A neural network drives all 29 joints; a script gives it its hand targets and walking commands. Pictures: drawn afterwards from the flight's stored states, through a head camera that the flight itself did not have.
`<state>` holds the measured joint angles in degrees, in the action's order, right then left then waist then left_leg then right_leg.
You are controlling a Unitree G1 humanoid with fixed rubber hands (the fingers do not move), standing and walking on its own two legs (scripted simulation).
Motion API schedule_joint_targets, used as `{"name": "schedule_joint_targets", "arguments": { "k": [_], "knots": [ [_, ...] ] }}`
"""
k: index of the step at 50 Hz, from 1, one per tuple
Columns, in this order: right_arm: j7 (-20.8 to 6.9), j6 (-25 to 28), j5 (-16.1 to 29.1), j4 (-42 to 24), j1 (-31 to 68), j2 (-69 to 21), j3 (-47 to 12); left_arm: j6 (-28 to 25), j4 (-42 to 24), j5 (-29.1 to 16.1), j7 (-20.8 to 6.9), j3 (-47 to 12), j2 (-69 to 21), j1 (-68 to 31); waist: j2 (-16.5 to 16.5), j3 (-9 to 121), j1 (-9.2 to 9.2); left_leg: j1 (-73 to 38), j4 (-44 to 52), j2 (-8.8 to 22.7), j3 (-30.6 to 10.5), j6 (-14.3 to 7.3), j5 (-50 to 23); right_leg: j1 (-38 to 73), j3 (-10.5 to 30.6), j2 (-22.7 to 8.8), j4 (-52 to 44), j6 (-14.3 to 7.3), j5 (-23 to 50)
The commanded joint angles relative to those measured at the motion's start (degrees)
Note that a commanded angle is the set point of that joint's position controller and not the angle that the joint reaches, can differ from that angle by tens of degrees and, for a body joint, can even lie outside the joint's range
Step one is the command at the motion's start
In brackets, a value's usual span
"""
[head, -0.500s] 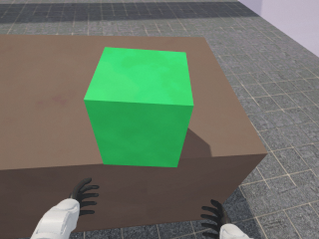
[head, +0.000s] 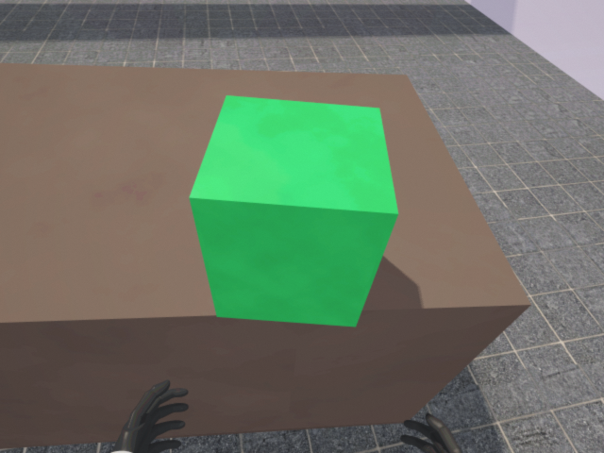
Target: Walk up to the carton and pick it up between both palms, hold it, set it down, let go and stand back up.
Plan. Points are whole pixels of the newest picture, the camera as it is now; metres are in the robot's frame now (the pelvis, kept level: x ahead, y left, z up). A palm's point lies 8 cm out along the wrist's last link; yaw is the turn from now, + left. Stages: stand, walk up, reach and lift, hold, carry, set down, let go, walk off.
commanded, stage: reach and lift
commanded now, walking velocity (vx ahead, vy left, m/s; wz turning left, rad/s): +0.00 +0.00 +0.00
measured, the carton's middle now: (294, 217) +0.42 +0.05 +0.08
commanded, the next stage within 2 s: none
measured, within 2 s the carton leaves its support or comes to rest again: neither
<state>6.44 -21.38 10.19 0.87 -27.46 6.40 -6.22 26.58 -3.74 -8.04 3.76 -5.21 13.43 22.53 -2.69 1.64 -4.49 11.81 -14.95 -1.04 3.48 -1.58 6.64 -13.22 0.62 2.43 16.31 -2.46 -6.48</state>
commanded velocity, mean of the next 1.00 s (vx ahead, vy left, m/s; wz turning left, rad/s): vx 0.00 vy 0.00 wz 0.00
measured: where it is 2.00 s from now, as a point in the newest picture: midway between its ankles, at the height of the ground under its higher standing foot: outside the picture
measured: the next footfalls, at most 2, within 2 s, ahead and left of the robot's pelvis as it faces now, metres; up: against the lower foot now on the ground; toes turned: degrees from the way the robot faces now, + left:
none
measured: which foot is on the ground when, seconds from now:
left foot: down 0.00-1.00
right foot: down 0.00-1.00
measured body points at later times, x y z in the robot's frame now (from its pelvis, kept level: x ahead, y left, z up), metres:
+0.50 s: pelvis +0.01 +0.01 +0.00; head +0.02 +0.02 +0.45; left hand +0.17 +0.22 +0.00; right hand +0.18 -0.17 +0.00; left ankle +0.01 +0.10 -0.75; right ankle +0.02 -0.09 -0.75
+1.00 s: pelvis +0.01 +0.01 +0.00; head +0.01 +0.03 +0.45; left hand +0.22 +0.23 +0.06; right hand +0.24 -0.16 +0.06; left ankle +0.01 +0.10 -0.75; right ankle +0.02 -0.09 -0.75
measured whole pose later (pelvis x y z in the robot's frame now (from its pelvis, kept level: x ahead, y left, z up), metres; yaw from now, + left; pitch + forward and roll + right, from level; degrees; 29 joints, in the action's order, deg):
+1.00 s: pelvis +0.01 +0.01 +0.00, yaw +0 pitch +0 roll +0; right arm 7.7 -13.5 13.0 -15.9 -22.0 11.3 -4.8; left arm 18.4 -17.7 -10.3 3.7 -0.7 14.5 18.7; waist -2.3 1.0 -4.7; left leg 6.1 -14.8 -1.8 4.3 -2.6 8.5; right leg -7.7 2.1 1.8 16.5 -1.3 -8.5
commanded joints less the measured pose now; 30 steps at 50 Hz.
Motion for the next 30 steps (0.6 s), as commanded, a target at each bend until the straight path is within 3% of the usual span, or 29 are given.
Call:
{"name": "schedule_joint_targets", "arguments": {
  "k": [1,5,10,13,24,30],
  "knots": [
    [0.6,3.2,-1.9,-15.9,3.0,3.8,2.5,-1.7,-11.0,0.1,1.2,3.9,4.1,-2.4,2.6,2.1,-0.62,6.5,4.1,3.0,-1.1,1.1,1.3,8.1,5.6,-4.0,-1.6,-0.2,-3.4],
    [0.6,4.6,-2.6,-16.1,0.9,4.0,2.6,-3.9,-11.2,-0.2,1.5,4.3,3.0,-2.6,1.6,2.2,0.02,6.1,4.1,3.3,-1.2,1.1,1.5,8.6,5.2,-3.4,-0.4,0.2,-2.4],
    [0.9,6.6,-0.6,-16.5,-4.1,4.6,0.8,-7.0,-13.4,0.1,0.4,4.3,3.1,1.8,2.6,5.2,-0.22,1.0,2.2,2.8,-1.0,2.2,-12.9,10.8,5.3,-2.4,-0.6,0.1,5.2],
    [0.8,7.9,0.2,-18.5,-4.1,5.3,0.6,-8.4,-15.2,0.2,0.1,4.2,3.3,2.5,3.1,5.2,-0.35,-0.5,1.9,2.7,-1.1,2.3,-15.7,10.5,5.5,-2.3,-1.1,-0.1,6.1],
    [0.7,11.6,0.3,-22.7,-2.0,5.3,1.5,-11.8,-19.2,0.0,0.7,4.7,4.3,1.5,3.3,2.8,-0.80,0.8,3.7,3.0,-0.9,0.4,-6.8,8.6,5.6,-3.4,-1.6,0.2,-0.5],
    [1.0,11.3,0.3,-24.0,2.0,5.2,1.8,-11.7,-20.2,-1.6,0.7,5.0,5.1,-2.9,1.8,2.2,-0.21,-0.2,3.5,3.1,-1.0,-0.6,-1.2,6.2,5.4,-4.1,-1.9,0.9,-5.2]
  ]
}}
